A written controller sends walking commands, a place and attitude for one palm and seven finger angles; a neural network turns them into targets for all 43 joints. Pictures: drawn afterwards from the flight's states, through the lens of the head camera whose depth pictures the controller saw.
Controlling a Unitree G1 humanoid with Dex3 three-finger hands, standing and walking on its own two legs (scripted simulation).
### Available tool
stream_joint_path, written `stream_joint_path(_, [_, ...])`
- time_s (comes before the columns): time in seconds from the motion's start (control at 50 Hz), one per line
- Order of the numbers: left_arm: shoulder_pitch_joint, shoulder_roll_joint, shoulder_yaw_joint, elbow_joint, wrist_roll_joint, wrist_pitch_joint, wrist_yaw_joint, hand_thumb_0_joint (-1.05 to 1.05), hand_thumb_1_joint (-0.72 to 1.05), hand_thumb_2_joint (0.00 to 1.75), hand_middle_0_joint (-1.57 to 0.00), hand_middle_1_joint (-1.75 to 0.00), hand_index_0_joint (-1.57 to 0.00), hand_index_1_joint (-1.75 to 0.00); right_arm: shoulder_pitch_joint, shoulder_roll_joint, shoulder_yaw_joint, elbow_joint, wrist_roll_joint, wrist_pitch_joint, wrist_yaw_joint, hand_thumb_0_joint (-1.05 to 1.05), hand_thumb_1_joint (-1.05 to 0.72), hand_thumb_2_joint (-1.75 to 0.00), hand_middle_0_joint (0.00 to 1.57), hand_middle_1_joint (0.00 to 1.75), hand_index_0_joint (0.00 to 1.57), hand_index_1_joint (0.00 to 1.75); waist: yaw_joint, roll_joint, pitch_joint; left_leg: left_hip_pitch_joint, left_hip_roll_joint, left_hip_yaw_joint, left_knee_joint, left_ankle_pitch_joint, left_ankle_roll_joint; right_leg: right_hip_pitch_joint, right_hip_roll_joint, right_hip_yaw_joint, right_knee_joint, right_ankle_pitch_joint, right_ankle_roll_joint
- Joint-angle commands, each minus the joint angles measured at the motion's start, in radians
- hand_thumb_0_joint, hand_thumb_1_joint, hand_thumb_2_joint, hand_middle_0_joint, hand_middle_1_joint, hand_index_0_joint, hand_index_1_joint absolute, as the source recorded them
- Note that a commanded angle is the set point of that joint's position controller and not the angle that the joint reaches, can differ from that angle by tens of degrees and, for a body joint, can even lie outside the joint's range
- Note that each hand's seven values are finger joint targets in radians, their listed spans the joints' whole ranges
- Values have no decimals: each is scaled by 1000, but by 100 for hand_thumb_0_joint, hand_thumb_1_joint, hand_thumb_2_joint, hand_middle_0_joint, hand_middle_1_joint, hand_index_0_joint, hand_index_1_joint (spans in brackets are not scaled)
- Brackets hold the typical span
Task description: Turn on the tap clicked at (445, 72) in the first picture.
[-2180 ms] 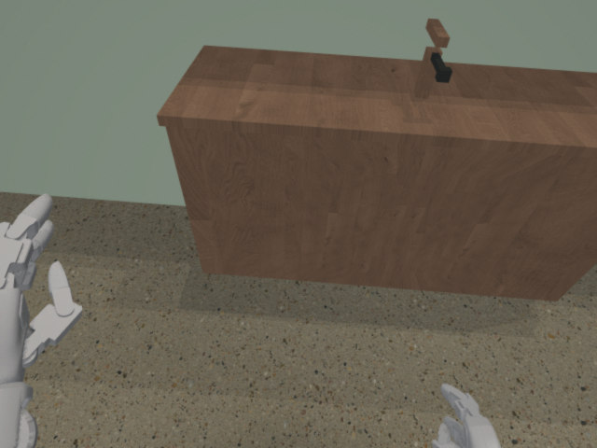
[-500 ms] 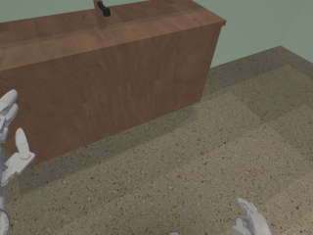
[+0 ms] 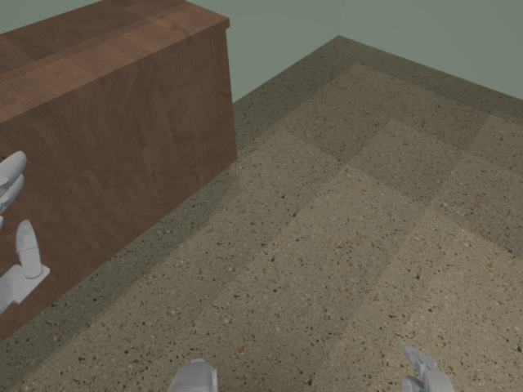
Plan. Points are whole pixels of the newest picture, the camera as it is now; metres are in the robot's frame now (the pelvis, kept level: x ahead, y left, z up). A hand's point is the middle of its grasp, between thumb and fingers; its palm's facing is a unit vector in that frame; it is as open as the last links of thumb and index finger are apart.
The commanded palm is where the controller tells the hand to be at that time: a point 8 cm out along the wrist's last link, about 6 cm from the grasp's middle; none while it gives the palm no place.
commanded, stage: walk to a spot facing it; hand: left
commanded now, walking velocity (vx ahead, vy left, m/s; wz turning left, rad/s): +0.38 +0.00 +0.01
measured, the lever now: out of the picture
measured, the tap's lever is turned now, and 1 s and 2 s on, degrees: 0 0 0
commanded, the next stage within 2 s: turn to face it in 0.50 s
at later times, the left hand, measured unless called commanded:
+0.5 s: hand (91, 157) +0.37 +0.22 +0.19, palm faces +0.37 -0.81 -0.46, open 7.4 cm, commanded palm +0.32 +0.26 +0.18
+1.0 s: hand (114, 115) +0.47 +0.23 +0.18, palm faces +0.45 -0.78 -0.43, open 7.4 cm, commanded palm +0.39 +0.26 +0.18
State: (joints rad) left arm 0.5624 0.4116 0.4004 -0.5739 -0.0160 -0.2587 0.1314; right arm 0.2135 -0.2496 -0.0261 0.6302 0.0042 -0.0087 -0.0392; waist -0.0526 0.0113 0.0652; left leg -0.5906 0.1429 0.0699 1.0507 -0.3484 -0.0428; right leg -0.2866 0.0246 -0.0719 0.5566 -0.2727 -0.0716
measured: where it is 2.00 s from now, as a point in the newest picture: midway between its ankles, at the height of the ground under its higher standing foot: outside the picture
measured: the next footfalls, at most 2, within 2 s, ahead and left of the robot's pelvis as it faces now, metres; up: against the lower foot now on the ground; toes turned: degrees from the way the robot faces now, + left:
left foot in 0.18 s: +0.17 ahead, +0.14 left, +0.00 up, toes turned +10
right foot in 0.56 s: +0.25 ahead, -0.14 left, +0.00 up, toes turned -13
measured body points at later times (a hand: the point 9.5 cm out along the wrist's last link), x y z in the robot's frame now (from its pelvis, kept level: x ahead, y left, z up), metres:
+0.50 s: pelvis +0.14 -0.01 +0.01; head +0.16 -0.02 +0.46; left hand +0.34 +0.26 +0.21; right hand +0.30 -0.20 -0.09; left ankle +0.13 +0.13 -0.73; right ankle +0.18 -0.13 -0.71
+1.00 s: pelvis +0.26 -0.03 -0.01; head +0.30 +0.00 +0.44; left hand +0.44 +0.27 +0.20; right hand +0.45 -0.26 -0.08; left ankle +0.32 +0.08 -0.73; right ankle +0.22 -0.16 -0.66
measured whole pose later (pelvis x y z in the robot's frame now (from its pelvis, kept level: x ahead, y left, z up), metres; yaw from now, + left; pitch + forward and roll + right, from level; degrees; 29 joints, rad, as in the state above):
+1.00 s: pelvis +0.26 -0.03 -0.01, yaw +6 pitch -1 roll -1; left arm 0.45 0.44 0.42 -0.60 -0.03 -0.22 0.17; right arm 0.16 -0.18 -0.05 0.58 0.01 -0.06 -0.04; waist -0.04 -0.05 0.12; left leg -0.39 0.05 0.10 0.63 -0.23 0.04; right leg -0.42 -0.06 -0.07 1.13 -0.55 0.07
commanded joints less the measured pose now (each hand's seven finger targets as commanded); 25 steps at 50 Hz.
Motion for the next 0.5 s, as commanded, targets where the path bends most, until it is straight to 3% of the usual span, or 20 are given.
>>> stream_joint_path(0.0, [-47,140,133,-82,-21,-26,42,0,90,90,-20,-30,-20,-30,-103,-48,-12,-179,1,-60,-21,0,-90,-90,20,30,20,30,51,-128,-166,105,-23,53,-270,57,23,76,-266,236,-278,-9,-119])
stream_joint_path(0.02, [-77,132,115,-74,-19,-23,42,0,90,90,-20,-30,-20,-30,-99,-50,-13,-185,0,-67,-25,0,-90,-90,20,30,20,30,57,-144,-148,140,-31,64,-311,66,29,62,-264,246,-286,-52,-115])
stream_joint_path(0.08, [-145,114,66,-52,-8,-11,42,0,90,90,-20,-30,-20,-30,-72,-61,-17,-185,-5,-76,-36,0,-90,-90,20,30,20,30,52,-116,-105,241,-54,97,-451,93,39,45,-244,236,-275,-153,-94])
stream_joint_path(0.12, [-214,110,33,-82,-1,-11,39,0,90,90,-20,-30,-20,-30,-66,-71,-22,-191,-4,-81,-44,0,-90,-90,20,30,20,30,46,-84,-78,333,-49,101,-541,77,51,26,-223,213,-213,-152,-67])
stream_joint_path(0.14, [-232,114,31,-88,1,-14,39,0,90,90,-20,-30,-20,-30,-55,-81,-27,-192,-3,-85,-50,0,-90,-90,20,30,20,30,40,-33,-70,404,-36,76,-586,54,68,-12,-196,200,-126,-107,-49])
stream_joint_path(0.16, [-257,106,26,-117,1,-19,38,0,90,90,-20,-30,-20,-30,-44,-103,-35,-197,-4,-88,-53,0,-90,-90,20,30,20,30,27,90,-81,498,31,-55,-662,3,114,-99,-136,153,36,-73,-15])
stream_joint_path(0.18, [-272,111,43,-134,-3,-30,39,0,90,90,-20,-30,-20,-30,-51,-103,-32,-194,-3,-90,-52,0,-90,-90,20,30,20,30,29,277,-103,627,172,-285,-736,-45,182,-254,-40,47,246,-120,35])
stream_joint_path(0.2, [-296,143,48,-160,1,-45,34,0,90,90,-20,-30,-20,-30,-65,-77,-11,-188,-15,-100,-51,0,-90,-90,20,30,20,30,29,394,-114,593,287,-469,-836,-163,228,-310,-27,24,457,-293,49])
stream_joint_path(0.22, [-298,158,51,-159,10,-43,34,0,90,90,-20,-30,-20,-30,-78,-55,1,-183,-25,-111,-46,0,-90,-90,20,30,20,30,28,326,-59,485,322,-530,-882,-246,268,-326,-62,77,566,-262,51])
stream_joint_path(0.24, [-291,153,55,-163,8,-40,32,0,90,90,-20,-30,-20,-30,-75,-54,-6,-172,-21,-119,-40,0,-90,-90,20,30,20,30,30,222,-32,459,318,-492,-877,-224,282,-357,-93,94,591,-232,58])
stream_joint_path(0.26, [-251,138,53,-174,10,-34,31,0,90,90,-20,-30,-20,-30,-76,-58,-14,-166,-14,-123,-35,0,-90,-90,20,30,20,30,45,178,-46,456,292,-381,-851,-174,263,-361,-109,79,583,-208,63])
stream_joint_path(0.3, [-197,127,62,-217,8,-27,32,0,90,90,-20,-30,-20,-30,-69,-63,-16,-163,-14,-130,-30,0,-90,-90,20,30,20,30,58,200,-95,452,230,-201,-822,-76,211,-305,-113,20,492,-139,72])
stream_joint_path(0.34, [-154,92,53,-186,5,-18,34,0,90,90,-20,-30,-20,-30,-60,-61,-14,-165,-14,-134,-29,0,-90,-90,20,30,20,30,53,208,-109,414,202,-94,-820,-9,186,-225,-110,-29,375,-103,81])
stream_joint_path(0.42, [-173,78,48,-83,-1,2,34,0,90,90,-20,-30,-20,-30,-60,-57,-8,-167,-10,-129,-37,0,-90,-90,20,30,20,30,39,203,-86,383,194,6,-787,73,161,-112,-76,-109,161,-76,99])
stream_joint_path(0.48, [-197,82,45,-34,-1,14,33,0,90,90,-20,-30,-20,-30,-76,-56,-10,-165,-4,-114,-39,0,-90,-90,20,30,20,30,53,132,-121,349,148,66,-610,49,125,71,-34,-157,-32,4,95])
